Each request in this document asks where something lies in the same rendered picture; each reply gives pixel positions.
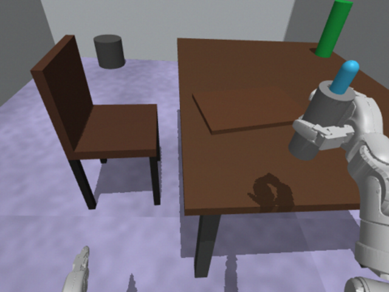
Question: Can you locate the left robot hand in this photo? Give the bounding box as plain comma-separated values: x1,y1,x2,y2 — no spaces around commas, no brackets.
62,246,89,292

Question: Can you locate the right robot hand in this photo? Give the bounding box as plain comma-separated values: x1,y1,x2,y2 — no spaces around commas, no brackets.
292,88,383,151

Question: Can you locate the table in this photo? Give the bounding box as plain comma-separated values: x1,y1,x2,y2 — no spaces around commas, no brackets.
177,38,389,278

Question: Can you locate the chair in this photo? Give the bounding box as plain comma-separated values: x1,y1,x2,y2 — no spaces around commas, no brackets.
30,35,160,210

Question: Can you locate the right robot arm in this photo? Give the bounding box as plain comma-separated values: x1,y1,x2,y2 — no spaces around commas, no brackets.
344,133,389,292

